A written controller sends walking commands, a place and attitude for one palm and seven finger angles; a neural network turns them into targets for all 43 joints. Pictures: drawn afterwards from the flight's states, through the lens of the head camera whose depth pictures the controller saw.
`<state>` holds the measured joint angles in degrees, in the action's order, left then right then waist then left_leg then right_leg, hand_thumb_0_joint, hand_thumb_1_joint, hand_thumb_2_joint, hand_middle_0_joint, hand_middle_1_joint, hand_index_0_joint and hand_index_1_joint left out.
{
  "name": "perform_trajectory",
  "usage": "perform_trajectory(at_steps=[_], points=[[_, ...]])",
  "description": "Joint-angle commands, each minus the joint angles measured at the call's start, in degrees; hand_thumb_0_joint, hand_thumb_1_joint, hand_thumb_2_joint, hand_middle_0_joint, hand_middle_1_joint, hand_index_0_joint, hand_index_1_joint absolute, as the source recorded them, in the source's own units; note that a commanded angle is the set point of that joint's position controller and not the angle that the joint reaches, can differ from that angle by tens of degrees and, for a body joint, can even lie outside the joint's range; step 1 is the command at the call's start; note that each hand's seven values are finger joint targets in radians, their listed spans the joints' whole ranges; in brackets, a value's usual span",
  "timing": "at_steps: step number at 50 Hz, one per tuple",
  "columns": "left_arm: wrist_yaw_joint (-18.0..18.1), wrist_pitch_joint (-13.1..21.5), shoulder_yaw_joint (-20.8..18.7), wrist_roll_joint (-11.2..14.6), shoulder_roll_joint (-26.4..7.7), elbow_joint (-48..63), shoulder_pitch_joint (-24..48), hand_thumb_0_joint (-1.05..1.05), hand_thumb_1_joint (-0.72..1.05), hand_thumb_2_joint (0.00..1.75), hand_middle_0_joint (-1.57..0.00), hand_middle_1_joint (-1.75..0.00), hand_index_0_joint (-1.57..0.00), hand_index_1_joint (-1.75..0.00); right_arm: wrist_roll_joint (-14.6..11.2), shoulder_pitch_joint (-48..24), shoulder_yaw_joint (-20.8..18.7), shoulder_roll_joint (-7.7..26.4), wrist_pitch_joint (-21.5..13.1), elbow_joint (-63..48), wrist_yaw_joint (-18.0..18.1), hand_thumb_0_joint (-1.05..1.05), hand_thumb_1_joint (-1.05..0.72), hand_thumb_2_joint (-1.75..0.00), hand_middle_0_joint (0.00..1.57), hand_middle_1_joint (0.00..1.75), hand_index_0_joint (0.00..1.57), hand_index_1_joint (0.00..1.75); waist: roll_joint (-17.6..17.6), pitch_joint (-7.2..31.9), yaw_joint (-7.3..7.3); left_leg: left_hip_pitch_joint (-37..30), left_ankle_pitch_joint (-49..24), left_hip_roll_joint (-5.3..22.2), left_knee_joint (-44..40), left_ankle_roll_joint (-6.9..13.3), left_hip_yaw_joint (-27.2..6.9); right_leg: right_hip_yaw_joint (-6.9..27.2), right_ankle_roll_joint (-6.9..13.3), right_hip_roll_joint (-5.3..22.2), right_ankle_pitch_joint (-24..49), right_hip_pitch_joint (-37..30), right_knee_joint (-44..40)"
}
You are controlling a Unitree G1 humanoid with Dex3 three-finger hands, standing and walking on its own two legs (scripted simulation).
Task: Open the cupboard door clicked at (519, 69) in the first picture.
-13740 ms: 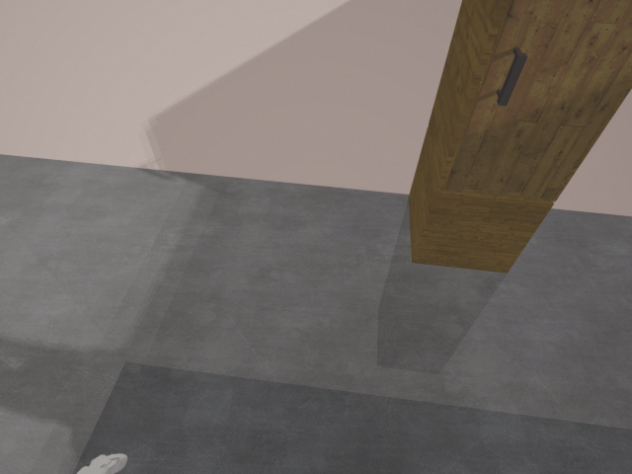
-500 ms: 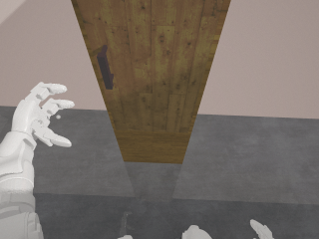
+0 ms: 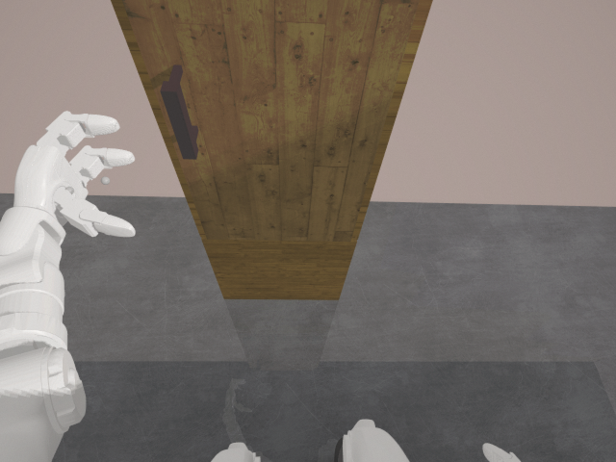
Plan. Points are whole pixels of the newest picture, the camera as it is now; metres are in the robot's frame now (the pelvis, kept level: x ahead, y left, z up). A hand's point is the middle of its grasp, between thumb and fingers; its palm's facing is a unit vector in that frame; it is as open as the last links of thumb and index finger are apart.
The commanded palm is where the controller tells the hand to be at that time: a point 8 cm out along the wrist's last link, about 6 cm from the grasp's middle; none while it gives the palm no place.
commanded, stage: move the hooked fingers beside the handle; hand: left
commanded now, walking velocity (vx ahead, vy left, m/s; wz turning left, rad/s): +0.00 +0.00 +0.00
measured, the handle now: (183, 114) +0.56 +0.17 +0.09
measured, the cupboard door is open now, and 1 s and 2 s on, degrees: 0 0 0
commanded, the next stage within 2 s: slide the fingers in behind the handle in 1.30 s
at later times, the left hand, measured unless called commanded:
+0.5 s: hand (131, 142) +0.50 +0.23 +0.10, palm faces -0.05 -1.00 -0.01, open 14.0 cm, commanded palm +0.48 +0.29 +0.09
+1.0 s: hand (121, 148) +0.50 +0.24 +0.09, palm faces -0.05 -1.00 +0.01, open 14.0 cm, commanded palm +0.48 +0.29 +0.09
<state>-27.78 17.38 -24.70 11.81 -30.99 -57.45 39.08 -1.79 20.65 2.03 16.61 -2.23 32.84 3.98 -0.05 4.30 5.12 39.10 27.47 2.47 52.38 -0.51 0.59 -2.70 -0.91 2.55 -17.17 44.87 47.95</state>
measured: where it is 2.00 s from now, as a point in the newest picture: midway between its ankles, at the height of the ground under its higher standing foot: outside the picture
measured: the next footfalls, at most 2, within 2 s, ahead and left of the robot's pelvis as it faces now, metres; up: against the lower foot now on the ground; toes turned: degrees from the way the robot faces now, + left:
none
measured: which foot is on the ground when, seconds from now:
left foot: down 0.00-1.00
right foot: down 0.00-1.00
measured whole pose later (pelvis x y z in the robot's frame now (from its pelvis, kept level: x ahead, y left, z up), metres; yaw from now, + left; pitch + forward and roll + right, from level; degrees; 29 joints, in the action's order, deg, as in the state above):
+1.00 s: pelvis +0.01 +0.01 -0.01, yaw -1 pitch +19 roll -3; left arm -25.7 17.9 -25.7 8.5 -34.5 -64.6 48.8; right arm -0.3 23.1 2.2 16.4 4.4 32.9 2.4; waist -0.4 5.3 8.3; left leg 44.8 29.1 3.1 55.0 0.1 0.1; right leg -3.0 -1.6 1.9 -17.4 49.5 48.1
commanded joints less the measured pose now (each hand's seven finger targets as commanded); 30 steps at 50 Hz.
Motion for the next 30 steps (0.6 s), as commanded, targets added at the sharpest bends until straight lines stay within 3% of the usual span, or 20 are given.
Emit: perform_trajectory(at_steps=[1,5,8,9,11,14,16,17,19,21,23,25,27,28,30], points=[[0.4,3.25,-2.43,0.96,-16.84,7.79,25.61,0.0,-0.5,0.3,-0.3,-1.2,-0.3,-1.2,-0.04,6.1,-3.47,9.67,-0.59,-3.71,1.03,0.0,-0.9,-0.9,0.2,0.3,0.2,0.3,-3.15,20.56,1.17,-3.14,-18.36,-2.03,-7.51,1.13,-1.08,0.82,2.01,-3.13,12.67,-16.73,-2.95],[1.09,3.95,-3.63,-0.58,-19.59,8.22,28.6,0.0,-0.5,0.3,-0.3,-1.2,-0.3,-1.2,0.42,7.02,-3.36,9.54,0.22,-3.6,0.84,0.0,-0.9,-0.9,0.2,0.3,0.2,0.3,-5.8,24.23,0.77,-3.67,-20.56,-2.17,-6.78,1.08,-1.27,1.05,2.19,-3.05,14.29,-17.66,-2.05],[1.39,4.43,-2.9,-0.34,-18.76,6.7,31.11,0.0,-0.5,0.3,-0.3,-1.2,-0.3,-1.2,0.51,7.69,-3.27,9.59,0.74,-3.33,0.79,0.0,-0.9,-0.9,0.2,0.3,0.2,0.3,-4.51,23.31,2.04,-3.18,-20.66,-2.02,-6.28,1.22,-1.35,0.98,2.15,-3.37,14.3,-16.68,-2.04],[1.4,4.34,-3.48,-0.81,-19.96,5.54,31.0,0.0,-0.5,0.3,-0.3,-1.2,-0.3,-1.2,0.53,7.83,-3.21,9.75,1.05,-3.14,0.79,0.0,-0.9,-0.9,0.2,0.3,0.2,0.3,-5.89,24.18,1.65,-2.61,-19.83,-2.05,-6.18,1.13,-1.2,1.27,2.1,-3.25,13.85,-16.83,-1.96],[1.54,4.23,-2.57,-1.46,-19.57,4.43,32.93,0.0,-0.5,0.3,-0.3,-1.2,-0.3,-1.2,0.64,8.29,-3.08,9.77,1.35,-2.9,0.71,0.0,-0.9,-0.9,0.2,0.3,0.2,0.3,-6.28,23.24,2.45,-2.57,-19.3,-2.01,-6.23,1.12,-1.57,0.95,2.11,-3.28,12.86,-15.35,-2.0],[1.9,4.37,-2.82,-2.07,-20.72,3.76,35.73,0.0,-0.5,0.3,-0.3,-1.2,-0.3,-1.2,0.89,9.17,-3.07,10.01,1.79,-2.48,0.69,0.0,-0.9,-0.9,0.2,0.3,0.2,0.3,-7.43,24.97,2.96,-3.29,-19.68,-1.83,-5.71,1.07,-1.98,0.9,2.15,-3.4,12.28,-14.14,-1.65],[2.23,3.83,-2.49,-2.57,-20.57,0.96,35.97,0.0,-0.5,0.3,-0.3,-1.2,-0.3,-1.2,0.93,9.83,-2.95,10.19,2.13,-2.28,0.68,0.0,-0.9,-0.9,0.2,0.3,0.2,0.3,-5.31,23.25,3.73,-1.79,-18.77,-1.69,-5.56,1.2,-2.15,0.66,2.04,-3.48,11.53,-13.13,-1.78],[2.4,3.7,-1.59,-2.87,-20.05,0.92,37.69,0.0,-0.5,0.3,-0.3,-1.2,-0.3,-1.2,0.96,9.95,-2.94,10.24,2.23,-2.12,0.69,0.0,-0.9,-0.9,0.2,0.3,0.2,0.3,-6.25,22.91,4.44,-1.84,-17.97,-1.67,-5.55,1.21,-2.16,0.73,1.92,-3.43,10.71,-12.11,-1.96],[2.74,4.24,-2.36,-3.11,-21.04,2.16,39.2,0.0,-0.5,0.3,-0.3,-1.2,-0.3,-1.2,1.24,10.81,-3.11,10.3,2.39,-1.81,0.55,0.0,-0.9,-0.9,0.2,0.3,0.2,0.3,-8.94,25.65,4.08,-4.26,-20.7,-1.58,-5.11,0.94,-2.42,0.61,2.19,-3.52,11.77,-11.67,-1.56],[3.31,4.18,-3.23,-3.66,-22.21,1.65,39.33,0.0,-0.5,0.3,-0.3,-1.2,-0.3,-1.2,1.44,11.46,-3.04,10.34,2.79,-1.82,0.41,0.0,-0.9,-0.9,0.2,0.3,0.2,0.3,-8.12,27.04,4.01,-3.83,-22.01,-1.53,-4.72,0.97,-2.52,0.65,2.09,-3.57,12.85,-12.32,-1.15],[3.61,4.11,-2.27,-3.57,-20.34,1.31,40.07,0.0,-0.5,0.3,-0.3,-1.2,-0.3,-1.2,1.65,12.24,-3.04,10.13,2.96,-1.77,0.12,0.0,-0.9,-0.9,0.2,0.3,0.2,0.3,-8.82,27.0,4.56,-4.93,-23.63,-1.47,-4.41,0.92,-2.7,0.27,2.29,-3.84,13.54,-11.38,-1.05],[4.12,3.65,-4.83,-4.16,-24.16,-0.77,39.7,0.0,-0.5,0.3,-0.3,-1.2,-0.3,-1.2,1.7,12.75,-2.94,10.6,3.59,-1.72,0.15,0.0,-0.9,-0.9,0.2,0.3,0.2,0.3,-6.26,26.82,4.49,-2.3,-22.79,-1.33,-4.28,1.16,-2.48,0.62,1.99,-3.83,14.37,-13.08,-1.17],[4.13,3.42,-5.93,-4.89,-25.51,-0.47,36.44,0.0,-0.5,0.3,-0.3,-1.2,-0.3,-1.2,1.77,12.83,-2.89,10.45,4.08,-2.83,-0.12,0.0,-0.9,-0.9,0.2,0.3,0.2,0.3,-7.95,27.71,3.05,-1.24,-22.94,-1.66,-4.58,1.18,-1.7,0.86,2.14,-3.73,15.73,-15.33,-1.06],[4.16,3.66,-6.74,-4.8,-26.11,-0.4,34.62,0.0,-0.5,0.3,-0.3,-1.2,-0.3,-1.2,1.84,13.1,-2.93,10.46,4.34,-3.25,-0.22,0.0,-0.9,-0.9,0.2,0.3,0.2,0.3,-7.06,28.47,2.66,-1.55,-24.05,-1.6,-4.49,1.24,-1.64,0.76,2.32,-3.94,16.6,-16.06,-0.79],[3.76,3.43,-5.09,-4.7,-24.09,-0.82,33.82,0.0,-0.5,0.3,-0.3,-1.2,-0.3,-1.2,1.64,12.71,-2.88,10.3,4.84,-3.68,-0.47,0.0,-0.9,-0.9,0.2,0.3,0.2,0.3,-6.99,26.11,3.24,-0.85,-22.99,-1.52,-4.61,1.29,-1.19,0.78,1.99,-3.97,16.15,-14.89,-1.28]])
